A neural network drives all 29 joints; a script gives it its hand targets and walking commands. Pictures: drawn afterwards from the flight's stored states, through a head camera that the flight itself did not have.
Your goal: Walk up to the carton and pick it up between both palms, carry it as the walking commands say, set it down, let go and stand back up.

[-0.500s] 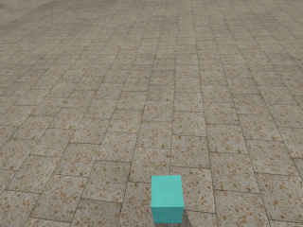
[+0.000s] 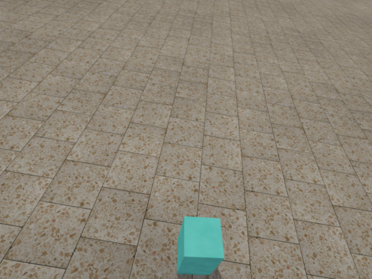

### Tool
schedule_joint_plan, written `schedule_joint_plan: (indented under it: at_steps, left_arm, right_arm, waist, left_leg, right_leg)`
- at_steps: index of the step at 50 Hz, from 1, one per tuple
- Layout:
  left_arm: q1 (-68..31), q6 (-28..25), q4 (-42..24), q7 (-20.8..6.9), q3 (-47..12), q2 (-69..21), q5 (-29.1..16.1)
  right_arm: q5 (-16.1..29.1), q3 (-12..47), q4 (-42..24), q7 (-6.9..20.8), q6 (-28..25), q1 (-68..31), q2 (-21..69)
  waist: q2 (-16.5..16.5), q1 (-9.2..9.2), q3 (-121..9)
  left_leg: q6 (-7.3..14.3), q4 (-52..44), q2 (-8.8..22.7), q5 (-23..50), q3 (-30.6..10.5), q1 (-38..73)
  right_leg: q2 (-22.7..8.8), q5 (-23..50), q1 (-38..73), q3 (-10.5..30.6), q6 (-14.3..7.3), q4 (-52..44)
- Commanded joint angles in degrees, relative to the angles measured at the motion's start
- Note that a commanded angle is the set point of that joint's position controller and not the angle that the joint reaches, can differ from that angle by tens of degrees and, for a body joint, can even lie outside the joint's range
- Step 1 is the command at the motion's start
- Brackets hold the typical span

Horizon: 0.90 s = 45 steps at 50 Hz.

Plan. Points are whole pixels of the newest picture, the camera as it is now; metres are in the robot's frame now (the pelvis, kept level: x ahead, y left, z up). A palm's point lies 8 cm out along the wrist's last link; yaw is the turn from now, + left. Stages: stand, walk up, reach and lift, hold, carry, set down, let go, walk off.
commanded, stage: walk up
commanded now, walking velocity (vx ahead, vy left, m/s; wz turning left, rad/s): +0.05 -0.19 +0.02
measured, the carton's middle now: (197, 247) +0.40 -0.14 -0.64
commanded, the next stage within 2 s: none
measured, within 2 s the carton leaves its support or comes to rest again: neither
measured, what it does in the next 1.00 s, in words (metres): steps to the right: right foot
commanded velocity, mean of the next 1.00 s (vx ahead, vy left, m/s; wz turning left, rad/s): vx -0.03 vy -0.09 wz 0.03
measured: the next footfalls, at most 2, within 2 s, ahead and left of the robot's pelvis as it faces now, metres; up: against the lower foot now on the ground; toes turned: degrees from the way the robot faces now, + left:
right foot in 0.48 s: +0.03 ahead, -0.21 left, +0.00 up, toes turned -4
left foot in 1.12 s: -0.07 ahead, -0.03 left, +0.00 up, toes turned +5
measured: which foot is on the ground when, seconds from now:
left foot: down 0.00-0.48, up 0.50-1.00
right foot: up 0.00-0.46, down 0.48-1.00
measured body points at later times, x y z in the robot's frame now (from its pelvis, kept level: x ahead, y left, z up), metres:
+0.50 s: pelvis -0.01 -0.09 -0.02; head +0.04 -0.11 +0.43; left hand +0.07 +0.18 -0.15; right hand -0.01 -0.34 -0.18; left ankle +0.04 +0.07 -0.74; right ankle -0.01 -0.20 -0.75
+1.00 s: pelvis -0.03 -0.13 +0.00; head -0.02 -0.14 +0.45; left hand -0.09 +0.08 -0.15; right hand -0.02 -0.36 -0.17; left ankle -0.07 +0.00 -0.74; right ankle -0.01 -0.20 -0.75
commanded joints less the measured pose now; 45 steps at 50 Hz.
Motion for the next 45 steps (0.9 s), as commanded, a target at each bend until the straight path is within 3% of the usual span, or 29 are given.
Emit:
schedule_joint_plan:
  at_steps: [1,3,4,5,9,11,13,15,16,17,19,21,22,23,24,25,26,27,28,29,31,33,34,36,37,38,40,44,45]
  left_arm:
    - [2.99,1.44,-1.82,-1.28,0.56,-0.22,-0.52]
    - [2.57,2.01,-0.82,-1.32,1.13,1.75,-0.58]
    - [1.62,2.29,-1.26,-1.08,1.3,2.68,-1.15]
    - [0.24,2.29,-1.72,-0.41,1.18,1.91,-1.7]
    - [-4.07,2.88,-2.79,0.22,1.31,4.81,-1.34]
    - [-4.12,2.76,-2.38,0.0,0.95,4.74,-3.0]
    - [-5.28,2.48,-2.58,0.57,1.29,5.65,-2.76]
    - [-9.65,2.38,-5.29,0.54,1.26,5.61,-1.93]
    - [-9.07,1.68,-4.69,0.63,1.61,7.36,-2.31]
    - [-8.31,1.65,-4.8,0.76,1.47,5.28,-1.85]
    - [-2.79,1.28,-3.78,0.79,1.26,5.8,-2.19]
    - [2.78,-0.81,-1.4,1.28,-0.17,4.98,-2.44]
    - [3.37,-1.6,-0.81,1.02,0.07,7.25,-1.86]
    - [1.19,-1.32,-3.45,0.87,1.63,12.55,-1.17]
    - [-2.17,-1.0,-5.62,1.01,1.98,13.68,-1.08]
    - [-5.92,-0.5,-6.34,0.64,1.77,14.53,-1.7]
    - [-10.01,-0.54,-7.14,0.74,0.92,12.42,-1.46]
    - [-9.71,-0.99,-6.22,0.96,-0.07,8.05,-0.84]
    - [-3.0,-1.5,-3.82,0.49,-0.72,5.38,-0.84]
    - [-2.17,-1.66,-3.29,0.41,-0.4,6.66,-1.72]
    - [-6.03,-2.96,-4.58,2.27,-1.03,8.21,-2.4]
    - [1.58,-5.13,-2.15,2.09,-1.58,6.0,-2.21]
    - [3.04,-5.83,-1.0,1.96,-1.96,4.81,-2.66]
    - [6.85,-6.35,1.5,2.08,-2.2,6.09,-3.29]
    - [7.9,-6.54,1.8,1.83,-2.6,4.94,-2.81]
    - [5.65,-6.2,2.3,2.03,-2.84,4.0,-2.61]
    - [3.6,-5.77,0.87,2.36,-1.52,7.36,-2.91]
    - [5.09,-5.33,2.75,2.09,-2.37,2.53,-1.64]
    - [4.12,-4.98,2.65,2.03,-2.46,3.44,-1.78]
  right_arm:
    - [-0.12,-1.02,-2.72,-0.01,-2.52,3.85,-7.8]
    - [0.14,-1.53,-2.52,0.25,-3.18,3.97,-9.26]
    - [1.1,-1.25,-1.18,0.37,-3.3,6.45,-9.32]
    - [0.63,-0.73,-2.21,0.69,-3.87,7.86,-8.33]
    - [-0.78,-1.86,-2.05,0.69,-4.04,9.63,-11.47]
    - [-0.58,-2.61,-4.66,0.89,-3.23,5.15,-12.15]
    - [-0.37,-2.47,-2.6,0.8,-2.64,9.41,-10.17]
    - [-0.8,-3.12,-2.07,0.66,-1.77,12.36,-12.18]
    - [-0.89,-3.17,-2.35,0.31,-1.68,9.64,-11.64]
    - [-1.13,-3.61,-2.25,0.31,-1.39,9.98,-12.24]
    - [-1.6,-3.5,-5.4,0.01,-1.1,1.87,-12.75]
    - [-1.37,-3.43,-6.81,0.89,-0.08,-0.42,-12.83]
    - [-0.79,-3.34,-6.63,1.12,0.52,1.92,-11.4]
    - [-1.52,-1.87,-7.6,1.27,1.38,2.07,-6.36]
    - [-1.66,-2.41,-7.65,1.06,2.27,-0.19,-7.5]
    - [-2.18,-3.15,-7.68,0.89,3.15,-1.01,-7.09]
    - [-1.03,-3.21,-8.51,0.28,2.97,-1.11,-6.08]
    - [-1.55,-3.01,-7.71,0.75,2.66,-3.81,-6.3]
    - [-2.02,-2.32,-5.21,2.68,2.78,1.19,-5.14]
    - [-2.39,-2.03,-4.52,3.88,2.85,1.06,-3.2]
    - [-1.09,-3.12,-3.98,3.91,2.27,-0.29,-5.23]
    - [0.2,-2.56,-1.28,3.28,2.55,-0.31,-3.81]
    - [0.76,-2.46,-0.45,3.07,2.79,-1.38,-2.87]
    - [1.32,-1.79,0.83,2.52,2.84,0.08,-3.3]
    - [1.52,-2.03,2.49,2.26,3.2,1.65,-4.21]
    - [1.61,-2.61,2.82,2.21,3.62,2.21,-5.56]
    - [1.51,-1.44,2.26,2.5,3.46,-2.07,-4.46]
    - [1.39,-1.14,2.69,2.44,2.35,-1.87,-5.03]
    - [1.35,-0.83,4.16,2.18,1.75,-1.07,-6.01]
  waist:
    - [6.62,2.8,2.29]
    - [6.71,3.22,1.82]
    - [9.04,2.47,1.89]
    - [9.88,1.92,1.58]
    - [14.34,-0.02,-0.17]
    - [15.98,1.43,1.3]
    - [14.12,-0.63,-0.25]
    - [13.15,-3.18,-1.24]
    - [9.09,-2.22,-4.12]
    - [10.32,-2.4,-2.87]
    - [7.32,1.6,-7.05]
    - [3.94,4.82,-6.94]
    - [-9.19,4.79,-7.94]
    - [-20.6,2.6,-4.57]
    - [-19.46,3.2,-4.7]
    - [-20.06,0.55,0.44]
    - [-21.06,1.42,1.86]
    - [-14.66,1.19,1.0]
    - [-11.67,1.22,-2.47]
    - [-9.42,0.76,-0.22]
    - [1.37,-1.91,2.16]
    - [6.61,0.69,2.17]
    - [4.14,1.02,-0.02]
    - [-4.26,1.17,-1.11]
    - [-5.01,0.67,0.19]
    - [-5.36,-1.31,-0.18]
    - [-8.73,1.33,0.05]
    - [-13.13,1.79,3.08]
    - [-8.81,1.08,2.18]
  left_leg:
    - [-3.75,-17.43,8.38,-1.88,-8.85,0.42]
    - [-3.07,-14.98,8.8,11.58,-6.59,3.08]
    - [-5.22,-13.27,8.74,23.25,-6.43,4.38]
    - [-2.92,-10.97,9.25,37.65,-5.37,5.2]
    - [1.08,-12.93,11.34,17.76,-9.65,8.12]
    - [5.76,-9.77,12.87,35.4,-9.45,11.53]
    - [7.5,-7.18,15.55,48.02,-11.27,15.38]
    - [7.72,-6.79,16.36,45.64,-13.11,15.75]
    - [8.89,-5.91,17.69,47.27,-13.11,15.05]
    - [9.28,-5.52,18.57,48.31,-15.36,12.69]
    - [7.94,-5.74,17.24,35.76,-14.09,8.85]
    - [1.77,-2.3,8.68,12.98,-8.37,-0.99]
    - [-1.18,7.62,1.56,-8.53,-2.04,-7.68]
    - [-2.49,16.81,-4.31,-21.16,0.6,-13.85]
    - [-2.25,23.24,-2.85,-19.62,-0.99,-11.33]
    - [-2.12,31.98,-4.34,-22.82,0.4,-12.11]
    - [-1.69,35.34,-5.07,-22.53,-5.69,-9.39]
    - [-1.22,37.28,-4.54,-16.4,-6.3,-9.1]
    - [-1.14,36.31,-1.99,-11.05,-4.94,-10.53]
    - [-1.8,36.95,-2.09,-8.69,-4.66,-12.83]
    - [-1.85,30.68,-2.36,-3.87,-7.99,-12.68]
    - [-3.45,21.09,-4.1,-5.8,-9.47,-12.37]
    - [-4.36,15.87,-5.26,-7.73,-6.95,-10.16]
    - [-3.96,12.47,-6.42,-6.24,-7.5,-4.79]
    - [-3.35,10.63,-6.19,-8.92,-8.11,-2.09]
    - [-2.74,8.89,-5.81,-7.92,-8.32,0.44]
    - [-3.51,5.69,-6.55,-9.15,-6.52,-0.01]
    - [-3.21,-0.64,-6.58,-8.69,-5.18,1.5]
    - [-3.31,-3.37,-6.45,-6.69,-5.51,4.75]
  right_leg:
    - [-0.1,8.91,-3.61,5.33,1.52,6.58]
    - [2.15,7.95,-4.6,5.31,1.72,7.51]
    - [2.26,9.11,-4.05,6.48,1.96,5.99]
    - [1.21,8.16,-3.93,4.88,1.88,4.36]
    - [1.06,5.3,-2.44,6.22,3.04,-2.39]
    - [2.01,-0.99,-5.66,4.57,4.19,-5.47]
    - [1.61,-7.59,-5.11,4.17,4.26,-7.38]
    - [0.01,-7.84,-5.34,5.41,4.3,-10.18]
    - [-0.74,-7.57,-3.37,6.27,3.38,-11.16]
    - [-1.05,-7.94,-1.37,5.95,3.76,-11.5]
    - [-2.16,-3.68,5.92,6.51,2.12,-19.37]
    - [-0.53,14.46,21.48,3.78,1.5,-39.34]
    - [-8.41,13.7,25.04,12.55,0.22,-45.15]
    - [-16.03,12.81,19.45,19.43,-4.08,-46.61]
    - [-13.75,-1.3,11.76,18.11,-7.05,-48.67]
    - [-14.57,5.47,5.85,17.38,-6.71,-48.52]
    - [-10.26,21.41,1.98,10.67,-9.15,-43.08]
    - [-8.88,20.68,3.05,11.35,-9.23,-44.39]
    - [-9.44,-12.39,7.42,15.62,-6.01,-50.72]
    - [-11.32,-18.22,8.14,19.49,-3.77,-53.66]
    - [-10.63,3.55,12.47,16.23,-3.81,-50.14]
    - [-14.04,24.46,21.62,18.37,0.25,-46.55]
    - [-13.77,32.06,25.42,18.2,-1.33,-45.03]
    - [-12.87,41.37,24.97,17.58,-0.19,-43.95]
    - [-12.79,36.74,22.5,16.08,-1.05,-44.22]
    - [-12.31,21.9,19.07,18.15,-1.0,-46.8]
    - [-9.57,7.17,20.11,17.08,-2.7,-49.49]
    - [-8.72,9.71,18.34,15.09,-6.21,-47.45]
    - [-8.19,9.94,17.36,14.75,-5.96,-47.06]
